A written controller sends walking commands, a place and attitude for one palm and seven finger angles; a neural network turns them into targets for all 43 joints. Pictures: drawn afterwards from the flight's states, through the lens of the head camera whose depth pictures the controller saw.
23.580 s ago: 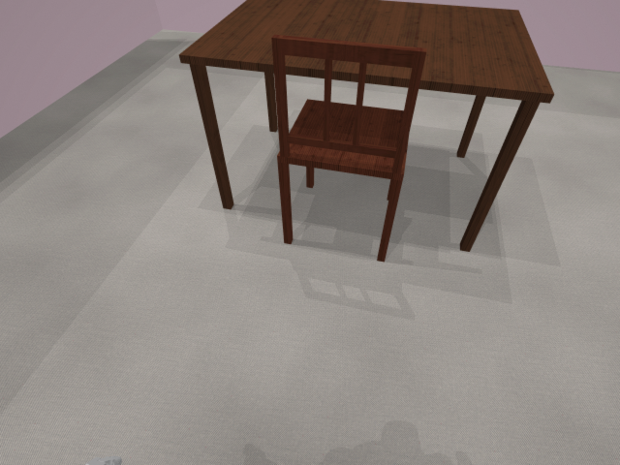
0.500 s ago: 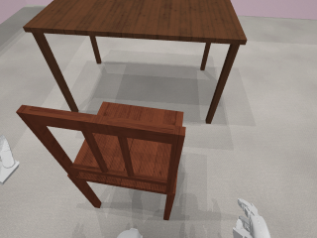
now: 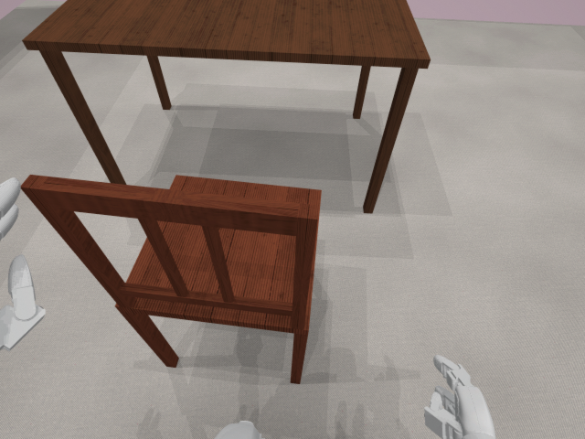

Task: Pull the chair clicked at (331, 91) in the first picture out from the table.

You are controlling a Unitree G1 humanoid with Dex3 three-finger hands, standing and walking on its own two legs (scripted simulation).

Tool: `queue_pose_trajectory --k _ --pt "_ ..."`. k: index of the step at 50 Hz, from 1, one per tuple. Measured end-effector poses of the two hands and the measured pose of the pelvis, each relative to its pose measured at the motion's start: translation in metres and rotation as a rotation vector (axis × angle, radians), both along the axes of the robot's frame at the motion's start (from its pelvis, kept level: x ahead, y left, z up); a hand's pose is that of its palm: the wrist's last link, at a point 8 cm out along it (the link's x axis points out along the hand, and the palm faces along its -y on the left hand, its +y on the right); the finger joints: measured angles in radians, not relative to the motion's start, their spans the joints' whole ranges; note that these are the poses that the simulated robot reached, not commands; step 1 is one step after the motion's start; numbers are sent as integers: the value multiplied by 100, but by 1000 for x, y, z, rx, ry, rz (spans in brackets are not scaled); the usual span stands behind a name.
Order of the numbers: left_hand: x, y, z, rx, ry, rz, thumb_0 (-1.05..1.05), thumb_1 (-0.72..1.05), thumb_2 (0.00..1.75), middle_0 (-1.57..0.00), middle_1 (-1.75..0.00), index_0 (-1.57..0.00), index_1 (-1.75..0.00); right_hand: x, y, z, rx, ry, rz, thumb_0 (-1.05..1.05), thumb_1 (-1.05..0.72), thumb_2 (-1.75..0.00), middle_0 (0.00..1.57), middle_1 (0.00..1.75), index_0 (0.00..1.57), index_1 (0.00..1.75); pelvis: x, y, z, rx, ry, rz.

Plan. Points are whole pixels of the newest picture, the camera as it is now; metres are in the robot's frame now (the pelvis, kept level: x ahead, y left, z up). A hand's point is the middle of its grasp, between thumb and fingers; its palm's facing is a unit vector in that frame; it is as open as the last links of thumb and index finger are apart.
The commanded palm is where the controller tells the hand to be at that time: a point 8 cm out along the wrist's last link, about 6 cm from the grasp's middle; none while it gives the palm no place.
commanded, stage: step back with the hand held close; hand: left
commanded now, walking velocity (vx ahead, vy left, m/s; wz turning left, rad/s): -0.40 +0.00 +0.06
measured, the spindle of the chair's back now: (166, 259) +0.41 +0.26 -0.08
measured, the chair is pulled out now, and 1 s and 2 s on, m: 0.58 0.58 0.58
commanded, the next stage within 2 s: stop stepping back and stand still in 0.08 s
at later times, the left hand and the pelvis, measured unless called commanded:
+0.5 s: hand out of the picture +0.09 +0.24 +0.17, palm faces +0.47 -0.78 -0.42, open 7.4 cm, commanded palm +0.03 +0.28 +0.18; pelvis -0.10 -0.02 +0.00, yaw +2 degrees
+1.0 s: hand out of the picture +0.09 +0.24 +0.16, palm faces +0.44 -0.78 -0.44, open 7.5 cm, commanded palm +0.03 +0.28 +0.18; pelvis -0.10 -0.02 +0.01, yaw +2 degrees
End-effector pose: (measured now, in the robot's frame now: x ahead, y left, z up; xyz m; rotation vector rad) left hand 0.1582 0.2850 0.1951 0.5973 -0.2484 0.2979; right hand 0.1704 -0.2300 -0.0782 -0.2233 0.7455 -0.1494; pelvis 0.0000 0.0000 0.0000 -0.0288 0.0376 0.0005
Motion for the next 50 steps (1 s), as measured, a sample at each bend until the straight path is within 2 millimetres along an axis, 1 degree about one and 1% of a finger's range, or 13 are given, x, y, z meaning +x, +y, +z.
queue_pose_trajectory --k 4,7,9,12,15,18,22,26,31,35,39,43,50 --pt "-11 16 -3 4 -20 55 2 88 90 -22 -30 -22 -30 -18 -10 3 -52 11 -38 1 -91 -90 20 30 20 30 -10 5 -2 2 5 26" --pt "-23 24 -9 -15 -29 72 2 88 90 -21 -30 -21 -30 -32 -11 6 -61 19 -44 1 -91 -90 20 30 20 30 -27 3 -2 28 -5 23" --pt "-33 22 -12 -37 -9 76 2 88 90 -21 -30 -21 -30 -41 -8 10 -58 7 -23 1 -91 -90 20 30 20 30 -38 1 1 23 -7 18" --pt "-51 8 -9 -55 -3 53 2 89 90 -21 -30 -21 -30 -56 -4 13 -26 -18 11 1 -91 -90 20 30 20 30 -54 -5 4 4 -15 18" --pt "-73 -8 -4 -30 -5 25 2 89 90 -21 -30 -21 -30 -72 -4 10 10 -40 26 1 -91 -90 20 30 20 30 -70 -14 0 4 -22 5" --pt "-91 -14 -3 -14 2 41 2 88 90 -21 -30 -21 -30 -92 -8 5 33 -32 26 1 -91 -90 20 30 20 30 -85 -23 0 -6 -47 13" --pt "-109 -12 -5 -52 -19 102 2 88 90 -21 -30 -21 -30 -120 -23 0 20 -2 2 1 -91 -90 20 30 20 30 -94 -26 1 14 -53 6" --pt "-115 -5 -11 -100 -68 125 2 88 90 -21 -30 -21 -30 -146 -39 -4 -33 16 -29 1 -91 -90 20 30 20 30 -102 -22 -3 -2 -45 39" --pt "-123 -1 -16 -99 -31 136 2 88 90 -21 -30 -21 -30 -168 -44 6 -35 7 -80 1 -91 -90 20 30 20 30 -111 -22 3 13 -59 36" --pt "-129 -6 -10 -46 -22 122 2 88 90 -21 -30 -21 -30 -171 -41 2 -15 1 -59 1 -91 -90 20 30 20 30 -114 -27 2 14 -57 53" --pt "-133 -10 -6 -41 -33 123 2 88 90 -21 -30 -21 -30 -165 -37 -3 -1 28 -28 1 -91 -90 20 30 20 30 -113 -29 3 5 -52 48" --pt "-127 -9 -7 -64 -37 126 2 88 90 -21 -30 -21 -30 -153 -33 -2 0 25 -11 1 -91 -90 20 30 20 30 -109 -27 5 4 -57 38" --pt "-109 -5 -13 -89 3 124 2 88 90 -21 -30 -21 -30 -121 -24 11 16 -41 -4 1 -91 -90 20 30 20 30 -100 -23 9 13 -57 31"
